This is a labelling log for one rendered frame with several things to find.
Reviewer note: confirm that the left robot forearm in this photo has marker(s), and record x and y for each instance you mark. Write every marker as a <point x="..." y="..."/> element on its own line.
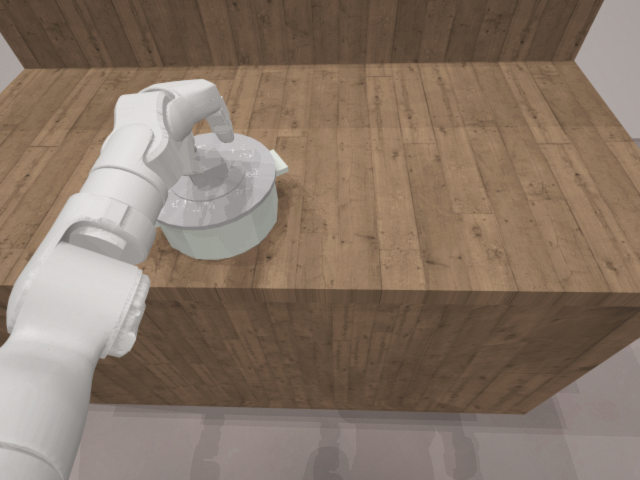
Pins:
<point x="115" y="212"/>

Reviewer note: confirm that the table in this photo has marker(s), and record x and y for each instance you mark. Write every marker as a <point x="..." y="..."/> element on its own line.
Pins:
<point x="458" y="232"/>

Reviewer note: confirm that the left robot hand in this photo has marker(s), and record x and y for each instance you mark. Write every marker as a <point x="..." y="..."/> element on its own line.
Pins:
<point x="205" y="102"/>

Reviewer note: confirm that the pot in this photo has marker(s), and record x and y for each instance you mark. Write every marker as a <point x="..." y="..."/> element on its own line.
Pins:
<point x="234" y="238"/>

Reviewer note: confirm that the lid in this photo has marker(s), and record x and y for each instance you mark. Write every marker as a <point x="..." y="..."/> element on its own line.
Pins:
<point x="227" y="198"/>

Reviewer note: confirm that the robot left upper arm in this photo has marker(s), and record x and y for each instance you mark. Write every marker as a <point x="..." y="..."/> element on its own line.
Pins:
<point x="82" y="306"/>

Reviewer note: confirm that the knob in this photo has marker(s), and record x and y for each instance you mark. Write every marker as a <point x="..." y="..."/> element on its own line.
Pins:
<point x="211" y="161"/>

